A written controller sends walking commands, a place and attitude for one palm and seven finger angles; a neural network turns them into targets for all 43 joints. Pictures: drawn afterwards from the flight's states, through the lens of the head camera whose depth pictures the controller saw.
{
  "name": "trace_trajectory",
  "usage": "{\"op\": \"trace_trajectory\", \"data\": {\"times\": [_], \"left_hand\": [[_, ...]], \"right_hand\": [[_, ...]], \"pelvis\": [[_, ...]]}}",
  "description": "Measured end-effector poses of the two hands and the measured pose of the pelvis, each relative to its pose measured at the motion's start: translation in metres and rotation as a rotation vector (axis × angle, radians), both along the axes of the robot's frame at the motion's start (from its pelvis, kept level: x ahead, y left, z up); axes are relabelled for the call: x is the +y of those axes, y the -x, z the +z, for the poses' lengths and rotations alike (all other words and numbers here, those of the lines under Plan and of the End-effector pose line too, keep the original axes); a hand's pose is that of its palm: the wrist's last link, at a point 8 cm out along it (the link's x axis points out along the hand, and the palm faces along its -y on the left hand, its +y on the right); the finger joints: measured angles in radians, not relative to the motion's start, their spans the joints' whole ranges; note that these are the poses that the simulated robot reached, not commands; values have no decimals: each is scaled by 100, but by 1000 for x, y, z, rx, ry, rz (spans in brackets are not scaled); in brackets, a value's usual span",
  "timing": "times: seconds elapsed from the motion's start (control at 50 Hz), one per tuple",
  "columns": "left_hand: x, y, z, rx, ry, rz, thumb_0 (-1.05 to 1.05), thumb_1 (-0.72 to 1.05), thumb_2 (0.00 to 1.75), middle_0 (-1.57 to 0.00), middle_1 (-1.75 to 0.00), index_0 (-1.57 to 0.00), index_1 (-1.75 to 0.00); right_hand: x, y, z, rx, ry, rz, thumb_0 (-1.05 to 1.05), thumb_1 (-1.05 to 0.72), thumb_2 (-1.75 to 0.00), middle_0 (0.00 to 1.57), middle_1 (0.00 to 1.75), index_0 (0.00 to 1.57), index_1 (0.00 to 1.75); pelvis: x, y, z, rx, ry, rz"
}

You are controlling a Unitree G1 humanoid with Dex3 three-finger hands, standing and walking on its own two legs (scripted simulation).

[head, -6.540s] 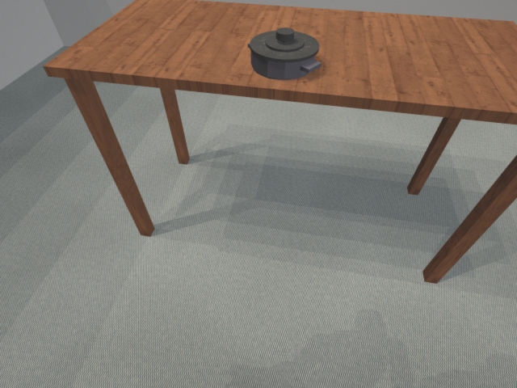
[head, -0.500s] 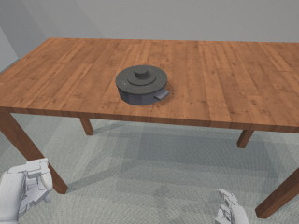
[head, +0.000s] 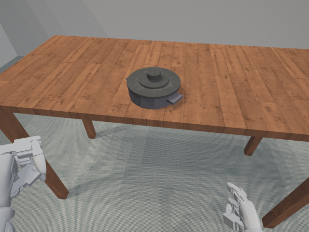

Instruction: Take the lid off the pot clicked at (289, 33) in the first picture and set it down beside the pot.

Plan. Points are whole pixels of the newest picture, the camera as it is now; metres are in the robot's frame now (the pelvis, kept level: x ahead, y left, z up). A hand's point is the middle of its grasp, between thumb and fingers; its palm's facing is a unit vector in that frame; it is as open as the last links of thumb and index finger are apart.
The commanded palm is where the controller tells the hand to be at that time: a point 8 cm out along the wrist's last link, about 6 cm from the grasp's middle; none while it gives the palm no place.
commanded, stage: raise the hand higher, near the body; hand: left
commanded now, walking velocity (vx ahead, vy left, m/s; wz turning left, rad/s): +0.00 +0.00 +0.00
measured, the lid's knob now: (153, 74) +0.55 +0.09 +0.15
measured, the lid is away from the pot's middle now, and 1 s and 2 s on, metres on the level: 0.00 0.00 0.00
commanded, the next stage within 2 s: reach forward and open the fingers in 0.20 s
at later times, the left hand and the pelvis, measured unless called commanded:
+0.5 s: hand (35, 142) +0.19 +0.25 +0.22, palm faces +0.47 -0.34 -0.81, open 3.0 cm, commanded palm +0.14 +0.27 +0.25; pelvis -0.02 +0.00 -0.01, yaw +0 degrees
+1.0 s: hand (49, 133) +0.22 +0.25 +0.20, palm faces +0.03 -0.02 -1.00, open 5.7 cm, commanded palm +0.19 +0.25 +0.27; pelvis -0.03 -0.02 +0.00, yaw +2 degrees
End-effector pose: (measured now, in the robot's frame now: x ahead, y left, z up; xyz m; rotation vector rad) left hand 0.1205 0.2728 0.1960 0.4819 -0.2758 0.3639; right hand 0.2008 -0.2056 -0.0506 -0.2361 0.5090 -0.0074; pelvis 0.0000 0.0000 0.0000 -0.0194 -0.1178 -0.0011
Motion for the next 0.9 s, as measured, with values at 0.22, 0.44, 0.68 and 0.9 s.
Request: {"op": "trace_trajectory", "data": {"times": [0.22,0.44,0.68,0.9], "left_hand": [[3,-6,30,-143,-51,-17,1,89,90,-131,-150,-130,-150],[-8,-20,54,-46,-465,121,1,86,92,-131,-145,-130,-146],[-5,-42,52,290,-887,257,0,62,112,-126,-112,-125,-112],[-13,-72,56,469,-970,159,0,27,134,-118,-73,-117,-74]], "right_hand": [[15,16,-15,66,-23,31,2,-90,-90,20,30,20,30],[5,16,-31,169,-10,58,2,-90,-90,20,30,20,30],[10,-23,-30,156,-75,86,2,-90,-90,20,30,20,30],[8,-28,-17,106,-87,107,1,-90,-90,20,30,20,30]], "pelvis": [[5,4,-1,-2,0,-1],[4,13,-5,43,-13,7],[-7,22,-7,67,-16,34],[-17,24,-4,34,-15,43]]}}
